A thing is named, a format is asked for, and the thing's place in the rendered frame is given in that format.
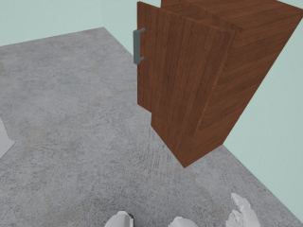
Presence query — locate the robot left thigh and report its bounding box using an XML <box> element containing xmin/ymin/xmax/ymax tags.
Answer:
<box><xmin>104</xmin><ymin>214</ymin><xmax>134</xmax><ymax>227</ymax></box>

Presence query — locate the cupboard door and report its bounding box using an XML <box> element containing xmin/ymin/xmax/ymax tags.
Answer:
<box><xmin>136</xmin><ymin>1</ymin><xmax>233</xmax><ymax>137</ymax></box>

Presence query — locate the robot left hand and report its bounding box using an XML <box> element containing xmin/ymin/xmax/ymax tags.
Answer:
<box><xmin>0</xmin><ymin>116</ymin><xmax>15</xmax><ymax>160</ymax></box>

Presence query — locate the handle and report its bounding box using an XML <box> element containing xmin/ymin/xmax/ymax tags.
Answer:
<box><xmin>133</xmin><ymin>27</ymin><xmax>146</xmax><ymax>65</ymax></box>

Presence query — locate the robot left shin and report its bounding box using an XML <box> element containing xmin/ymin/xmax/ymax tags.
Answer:
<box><xmin>117</xmin><ymin>211</ymin><xmax>129</xmax><ymax>216</ymax></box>

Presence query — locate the robot right hand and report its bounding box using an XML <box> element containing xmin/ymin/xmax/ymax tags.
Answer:
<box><xmin>225</xmin><ymin>193</ymin><xmax>261</xmax><ymax>227</ymax></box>

